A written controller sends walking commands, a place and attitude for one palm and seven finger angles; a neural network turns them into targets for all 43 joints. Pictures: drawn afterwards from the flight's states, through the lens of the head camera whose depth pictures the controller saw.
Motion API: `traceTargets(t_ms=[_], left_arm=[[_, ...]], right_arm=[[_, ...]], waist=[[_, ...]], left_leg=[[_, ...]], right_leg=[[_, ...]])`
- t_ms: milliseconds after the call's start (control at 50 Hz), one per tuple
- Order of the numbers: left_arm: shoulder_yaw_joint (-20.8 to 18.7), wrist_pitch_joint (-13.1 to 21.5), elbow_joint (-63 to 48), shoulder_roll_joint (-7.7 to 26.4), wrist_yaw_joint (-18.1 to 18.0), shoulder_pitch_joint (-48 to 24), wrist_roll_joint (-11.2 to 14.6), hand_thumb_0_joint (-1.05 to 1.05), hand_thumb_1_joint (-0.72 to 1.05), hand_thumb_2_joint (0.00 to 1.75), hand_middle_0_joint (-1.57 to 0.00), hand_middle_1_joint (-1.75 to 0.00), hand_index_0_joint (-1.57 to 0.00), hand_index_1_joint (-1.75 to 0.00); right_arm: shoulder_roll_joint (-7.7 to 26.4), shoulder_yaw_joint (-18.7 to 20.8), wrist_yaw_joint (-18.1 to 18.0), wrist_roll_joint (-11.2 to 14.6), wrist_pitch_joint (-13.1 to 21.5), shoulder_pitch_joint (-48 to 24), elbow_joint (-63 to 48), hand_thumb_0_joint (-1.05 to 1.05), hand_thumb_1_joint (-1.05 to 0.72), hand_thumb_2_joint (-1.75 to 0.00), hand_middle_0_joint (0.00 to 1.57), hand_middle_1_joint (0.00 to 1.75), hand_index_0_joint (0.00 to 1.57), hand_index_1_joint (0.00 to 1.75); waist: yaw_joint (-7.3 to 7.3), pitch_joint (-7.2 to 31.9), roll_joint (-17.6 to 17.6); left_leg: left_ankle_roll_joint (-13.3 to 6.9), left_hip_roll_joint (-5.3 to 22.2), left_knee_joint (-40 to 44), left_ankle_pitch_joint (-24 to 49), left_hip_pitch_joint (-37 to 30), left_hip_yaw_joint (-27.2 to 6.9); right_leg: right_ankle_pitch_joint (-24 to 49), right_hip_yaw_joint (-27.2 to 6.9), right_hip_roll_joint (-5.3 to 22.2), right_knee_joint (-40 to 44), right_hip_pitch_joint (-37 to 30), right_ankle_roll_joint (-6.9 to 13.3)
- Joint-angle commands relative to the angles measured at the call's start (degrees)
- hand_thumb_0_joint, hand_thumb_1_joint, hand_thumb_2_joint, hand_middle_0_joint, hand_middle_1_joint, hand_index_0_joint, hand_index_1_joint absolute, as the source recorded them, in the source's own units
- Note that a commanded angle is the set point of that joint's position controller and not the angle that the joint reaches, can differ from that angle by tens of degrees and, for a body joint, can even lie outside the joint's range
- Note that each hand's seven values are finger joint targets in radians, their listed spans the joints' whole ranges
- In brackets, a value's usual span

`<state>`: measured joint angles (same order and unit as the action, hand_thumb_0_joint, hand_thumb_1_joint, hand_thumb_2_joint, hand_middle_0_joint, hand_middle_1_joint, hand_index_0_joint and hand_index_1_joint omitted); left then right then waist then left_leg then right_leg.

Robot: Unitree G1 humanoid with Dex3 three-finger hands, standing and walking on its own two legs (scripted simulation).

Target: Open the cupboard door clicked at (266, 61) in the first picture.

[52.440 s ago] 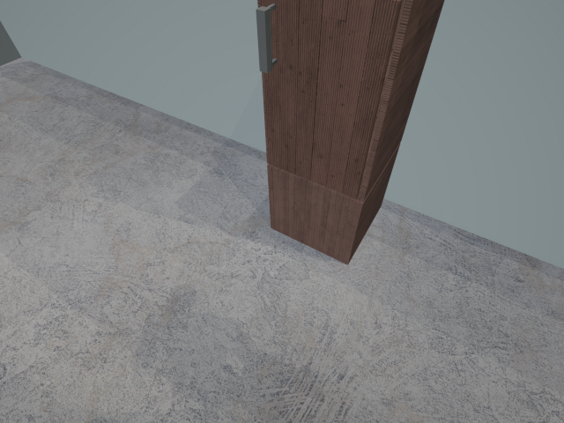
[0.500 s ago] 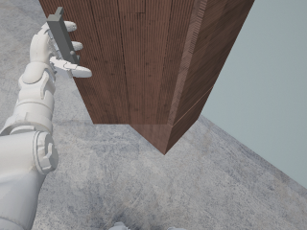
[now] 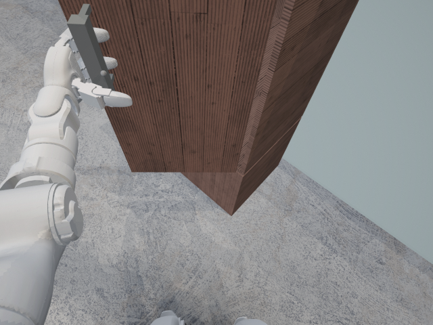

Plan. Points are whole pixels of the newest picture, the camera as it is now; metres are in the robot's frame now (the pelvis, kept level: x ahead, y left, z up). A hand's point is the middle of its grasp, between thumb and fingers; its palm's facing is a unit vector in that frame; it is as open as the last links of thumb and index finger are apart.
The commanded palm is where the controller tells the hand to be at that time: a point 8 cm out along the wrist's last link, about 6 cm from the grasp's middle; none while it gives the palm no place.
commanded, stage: close the thumb around the handle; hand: left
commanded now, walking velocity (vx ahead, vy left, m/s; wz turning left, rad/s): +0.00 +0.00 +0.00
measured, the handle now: (97, 55) +0.57 +0.16 +0.15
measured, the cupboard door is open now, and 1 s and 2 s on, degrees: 44 46 55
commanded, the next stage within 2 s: pull the door open along its arc in 0.60 s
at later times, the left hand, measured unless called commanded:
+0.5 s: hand (104, 70) +0.52 +0.14 +0.16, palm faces -0.04 -1.00 -0.01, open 6.0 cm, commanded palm +0.50 +0.19 +0.15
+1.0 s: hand (104, 76) +0.51 +0.14 +0.16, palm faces -0.04 -1.00 +0.00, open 6.0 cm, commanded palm +0.46 +0.20 +0.15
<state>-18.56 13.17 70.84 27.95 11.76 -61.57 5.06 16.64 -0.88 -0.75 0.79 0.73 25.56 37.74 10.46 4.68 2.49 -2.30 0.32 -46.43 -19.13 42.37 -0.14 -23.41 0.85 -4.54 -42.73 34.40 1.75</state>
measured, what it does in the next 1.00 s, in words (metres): stands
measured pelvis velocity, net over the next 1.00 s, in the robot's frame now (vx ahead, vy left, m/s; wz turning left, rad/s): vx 0.01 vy -0.01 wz -0.02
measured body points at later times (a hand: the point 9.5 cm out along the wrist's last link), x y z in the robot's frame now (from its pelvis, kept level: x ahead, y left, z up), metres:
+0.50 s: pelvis +0.00 +0.00 +0.00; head +0.08 +0.01 +0.44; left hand +0.52 +0.20 +0.16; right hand -0.01 -0.27 -0.11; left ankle +0.03 +0.09 -0.70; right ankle -0.03 -0.11 -0.70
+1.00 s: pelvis +0.01 -0.01 +0.01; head +0.07 -0.01 +0.45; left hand +0.51 +0.20 +0.16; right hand +0.01 -0.28 -0.11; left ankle +0.03 +0.09 -0.70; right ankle -0.03 -0.11 -0.70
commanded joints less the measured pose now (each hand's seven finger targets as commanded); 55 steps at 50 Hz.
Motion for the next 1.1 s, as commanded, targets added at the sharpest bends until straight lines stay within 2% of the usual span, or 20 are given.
traceTargets(t_ms=[0, 20, 60, 140, 220, 260, 280, 320, 360, 380, 420, 500, 600, 660, 680, 700, 780, 860, 1000, 1080], left_arm=[[-0.3, 5.3, -15.4, 11.2, -0.2, -31.2, 1.2, 0.00, -0.16, 0.44, -0.32, -1.24, -0.32, -1.24], [0.6, 5.4, -16.7, 10.0, -0.1, -31.1, 1.5, 0.00, -0.11, 0.47, -0.33, -1.24, -0.33, -1.24], [-0.8, 5.1, -15.7, 11.1, -0.1, -29.6, 1.5, 0.00, 0.00, 0.52, -0.34, -1.25, -0.34, -1.25], [0.6, 2.8, -12.6, 9.3, -0.9, -28.3, 1.4, 0.00, 0.23, 0.61, -0.35, -1.28, -0.35, -1.28], [0.7, 2.7, -12.6, 9.9, -1.2, -28.8, 0.9, 0.00, 0.45, 0.71, -0.37, -1.30, -0.37, -1.30], [-0.8, 3.4, -12.8, 11.5, -1.2, -28.5, 0.8, 0.00, 0.56, 0.76, -0.38, -1.31, -0.38, -1.31], [1.3, 3.2, -12.4, 9.3, -0.8, -28.2, 1.0, 0.00, 0.62, 0.78, -0.38, -1.32, -0.38, -1.32], [1.9, 3.6, -13.2, 8.3, -0.7, -29.5, 1.1, 0.00, 0.73, 0.83, -0.39, -1.33, -0.39, -1.33], [-0.5, 4.0, -13.3, 10.9, -0.9, -29.2, 1.0, 0.00, 0.84, 0.88, -0.40, -1.34, -0.40, -1.34], [1.6, 3.8, -13.1, 8.9, -0.6, -28.9, 1.2, 0.00, 0.90, 0.90, -0.40, -1.35, -0.40, -1.35], [2.7, 3.7, -13.5, 7.4, -0.6, -30.8, 1.2, 0.00, 0.90, 0.90, -0.40, -1.35, -0.40, -1.35], [0.7, 3.7, -14.2, 9.5, -0.8, -29.7, 1.3, 0.00, 0.90, 0.90, -0.40, -1.35, -0.40, -1.35], [0.3, 2.9, -12.7, 11.1, -0.4, -30.6, 1.3, 0.00, 0.90, 0.90, -0.40, -1.35, -0.40, -1.35], [0.2, 3.0, -12.2, 11.2, -0.2, -29.9, 1.0, 0.00, 0.90, 0.90, -0.40, -1.35, -0.40, -1.35], [1.3, 2.6, -11.1, 10.3, -0.1, -29.4, 1.2, 0.00, 0.90, 0.90, -0.40, -1.35, -0.40, -1.35], [-0.8, 2.6, -11.4, 12.9, -0.1, -29.4, 1.1, 0.00, 0.90, 0.90, -0.40, -1.35, -0.40, -1.35], [-0.7, 2.9, -13.2, 12.0, 0.8, -23.8, 1.6, 0.00, 0.90, 0.90, -0.40, -1.35, -0.40, -1.35], [-2.6, 3.3, -16.9, 12.5, 1.5, -17.9, 2.6, 0.00, 0.90, 0.90, -0.40, -1.35, -0.40, -1.35], [-2.5, 1.7, -27.9, 9.6, 2.5, -3.0, 5.4, 0.00, 0.90, 0.90, -0.40, -1.35, -0.40, -1.35], [-3.1, 0.2, -37.3, 9.0, 2.5, 10.1, 6.9, 0.00, 0.90, 0.90, -0.40, -1.35, -0.40, -1.35]], right_arm=[[9.5, 3.7, -0.3, -0.1, 1.3, 8.6, -2.5, 0.00, -0.90, -0.90, 0.20, 0.30, 0.20, 0.30], [9.5, 3.7, -0.2, -0.1, 1.4, 8.2, -2.6, 0.00, -0.90, -0.90, 0.20, 0.30, 0.20, 0.30], [9.7, 3.9, -0.2, 0.1, 1.2, 8.5, -2.5, 0.00, -0.90, -0.90, 0.20, 0.30, 0.20, 0.30], [9.4, 3.5, -0.3, -0.1, 0.7, 8.8, -2.4, 0.00, -0.90, -0.90, 0.20, 0.30, 0.20, 0.30], [9.6, 3.5, -0.1, -0.2, 0.8, 8.6, -2.6, 0.00, -0.90, -0.90, 0.20, 0.30, 0.20, 0.30], [9.7, 3.6, -0.3, 0.0, 0.8, 8.9, -2.6, 0.00, -0.90, -0.90, 0.20, 0.30, 0.20, 0.30], [9.4, 3.5, -0.3, -0.1, 0.8, 8.4, -2.7, 0.00, -0.90, -0.90, 0.20, 0.30, 0.20, 0.30], [9.4, 3.6, -0.2, -0.2, 1.1, 8.5, -2.6, 0.00, -0.90, -0.90, 0.20, 0.30, 0.20, 0.30], [9.7, 3.8, -0.2, 0.0, 1.1, 8.8, -2.4, 0.00, -0.90, -0.90, 0.20, 0.30, 0.20, 0.30], [9.5, 3.5, -0.2, -0.2, 1.0, 8.3, -2.6, 0.00, -0.90, -0.90, 0.20, 0.30, 0.20, 0.30], [9.3, 3.5, -0.1, -0.1, 1.3, 8.3, -2.4, 0.00, -0.90, -0.90, 0.20, 0.30, 0.20, 0.30], [9.6, 3.7, -0.2, -0.1, 1.2, 8.5, -2.5, 0.00, -0.90, -0.90, 0.20, 0.30, 0.20, 0.30], [9.7, 3.5, -0.4, 0.2, 1.0, 8.5, -2.4, 0.00, -0.90, -0.90, 0.20, 0.30, 0.20, 0.30], [9.7, 3.5, -0.6, 0.3, 0.9, 8.4, -2.4, 0.00, -0.90, -0.90, 0.20, 0.30, 0.20, 0.30], [9.5, 3.4, -0.6, 0.2, 0.8, 8.1, -2.3, 0.00, -0.90, -0.90, 0.20, 0.30, 0.20, 0.30], [9.8, 3.4, -0.7, 0.2, 0.8, 8.6, -2.4, 0.00, -0.90, -0.90, 0.20, 0.30, 0.20, 0.30], [9.4, 3.3, -0.5, 0.3, 0.5, 7.3, -4.0, 0.00, -0.90, -0.90, 0.20, 0.30, 0.20, 0.30], [9.3, 3.5, -0.5, 0.6, 0.2, 6.7, -5.5, 0.00, -0.90, -0.90, 0.20, 0.30, 0.20, 0.30], [8.5, 3.7, -0.4, 1.6, -0.6, 3.2, -9.2, 0.00, -0.90, -0.90, 0.20, 0.30, 0.20, 0.30], [7.8, 3.5, -0.3, 2.2, -0.6, -0.2, -11.7, 0.00, -0.90, -0.90, 0.20, 0.30, 0.20, 0.30]], waist=[[0.25, 27.5, 5.0], [0.41, 27.7, 5.6], [-0.10, 28.1, 4.3], [0.48, 22.3, 2.8], [0.60, 21.3, 2.9], [0.29, 22.9, 1.3], [0.62, 22.0, 3.0], [0.87, 22.5, 2.9], [0.35, 24.3, 2.5], [0.46, 23.6, 4.0], [1.09, 23.3, 3.6], [0.32, 25.5, 3.3], [1.09, 23.1, 1.0], [0.87, 23.8, 1.5], [1.17, 22.0, 2.3], [0.62, 22.3, 1.3], [-1.31, 24.8, 3.9], [-3.34, 27.1, 1.5], [-6.66, 26.0, -1.2], [-9.27, 24.0, -2.5]], left_leg=[[0.2, 0.7, 2.0, 22.0, -30.5, -4.7], [0.2, 0.7, 2.1, 22.1, -31.2, -4.4], [0.1, 0.8, 2.0, 23.2, -31.1, -4.3], [-0.2, 0.5, 2.7, 20.4, -27.3, -3.9], [-0.1, 0.6, 3.2, 17.9, -26.7, -4.0], [-0.2, 0.7, 3.0, 19.4, -27.0, -3.9], [0.0, 0.6, 3.1, 19.0, -27.0, -3.9], [0.0, 0.7, 2.9, 18.9, -27.8, -4.1], [0.0, 0.8, 2.6, 20.1, -28.6, -4.1], [0.2, 0.6, 2.8, 19.6, -28.3, -4.3], [0.0, 0.6, 2.7, 18.8, -28.6, -4.3], [-0.2, 0.4, 2.4, 20.3, -28.3, -4.0], [-0.6, 0.1, 2.6, 18.1, -25.2, -3.3], [-0.5, 0.1, 2.5, 19.0, -26.0, -3.3], [-0.5, 0.1, 2.5, 18.2, -25.1, -3.1], [-0.6, 0.1, 2.6, 17.9, -24.4, -3.3], [-0.5, -0.3, 2.6, 20.3, -25.8, -2.7], [-0.5, -0.2, 2.9, 23.4, -26.7, -2.0], [-0.9, -0.5, 4.4, 27.4, -27.4, -0.5], [-1.1, -0.9, 6.0, 28.7, -26.6, 0.6]], right_leg=[[20.7, 0.2, 0.3, 4.8, 2.9, -0.4], [20.9, 0.2, 0.2, 5.0, 2.8, -0.4], [22.1, 0.2, 0.1, 4.9, 2.2, -0.4], [20.5, 0.6, 0.3, 5.6, 2.4, -0.5], [18.4, 0.3, 0.3, 6.0, 3.4, -0.5], [20.2, 0.0, 0.4, 5.7, 2.2, -0.5], [19.7, 0.1, 0.5, 5.7, 2.8, -0.5], [19.0, 0.2, 0.4, 5.7, 3.7, -0.5], [20.2, 0.0, 0.4, 5.3, 3.1, -0.5], [19.4, 0.2, 0.5, 5.3, 3.3, -0.4], [18.7, 0.2, 0.4, 5.7, 4.1, -0.5], [21.1, -0.1, 0.5, 5.4, 2.0, -0.5], [21.8, -0.7, 0.7, 6.1, 0.5, -1.0], [22.3, -0.7, 0.7, 5.9, 0.8, -0.9], [21.7, -0.6, 0.8, 6.2, 1.3, -0.9], [21.6, -0.7, 0.8, 6.1, 0.6, -0.9], [24.0, -0.7, 0.9, 5.6, -1.6, -0.7], [28.1, -0.6, 0.6, 5.1, -5.2, -0.7], [36.2, -0.7, 0.8, 5.8, -12.1, -0.9], [41.8, -1.0, 1.6, 6.2, -17.4, -1.4]])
